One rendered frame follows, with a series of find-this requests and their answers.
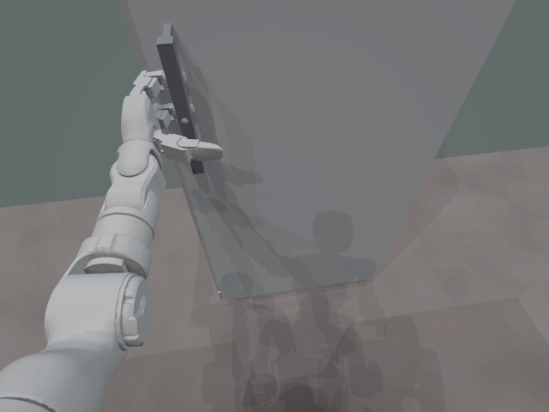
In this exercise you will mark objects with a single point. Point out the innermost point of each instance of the handle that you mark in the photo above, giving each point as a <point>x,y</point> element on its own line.
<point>175,81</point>

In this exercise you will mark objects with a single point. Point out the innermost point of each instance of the left robot forearm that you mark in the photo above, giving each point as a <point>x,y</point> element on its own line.
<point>123,233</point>

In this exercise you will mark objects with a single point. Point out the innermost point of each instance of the robot left upper arm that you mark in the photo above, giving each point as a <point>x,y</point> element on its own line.
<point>93,321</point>

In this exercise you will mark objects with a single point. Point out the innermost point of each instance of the left robot hand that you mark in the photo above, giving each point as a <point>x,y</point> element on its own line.
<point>140,121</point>

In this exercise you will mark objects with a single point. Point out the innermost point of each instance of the fridge door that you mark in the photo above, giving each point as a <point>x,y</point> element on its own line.
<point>329,114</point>

